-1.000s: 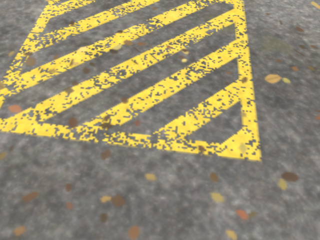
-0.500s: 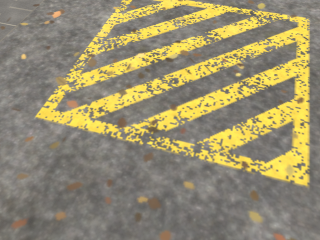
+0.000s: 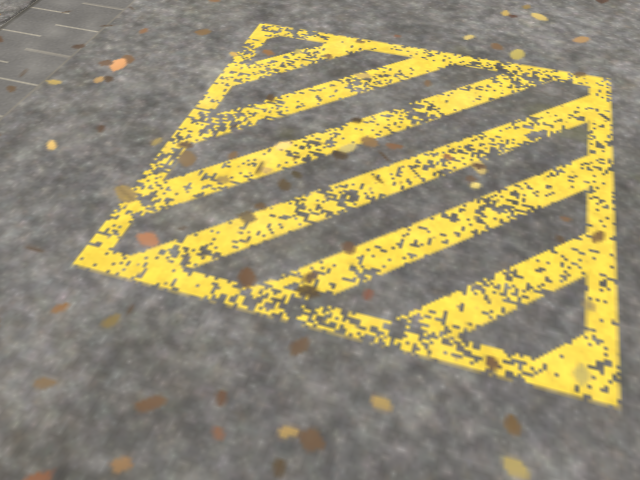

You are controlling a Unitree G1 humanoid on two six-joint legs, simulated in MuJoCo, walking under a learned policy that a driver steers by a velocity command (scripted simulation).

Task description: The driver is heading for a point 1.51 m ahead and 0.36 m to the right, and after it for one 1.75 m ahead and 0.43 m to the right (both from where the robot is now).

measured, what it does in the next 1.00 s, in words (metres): walks ahead: left foot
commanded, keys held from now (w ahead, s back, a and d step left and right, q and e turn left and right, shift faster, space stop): w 1.00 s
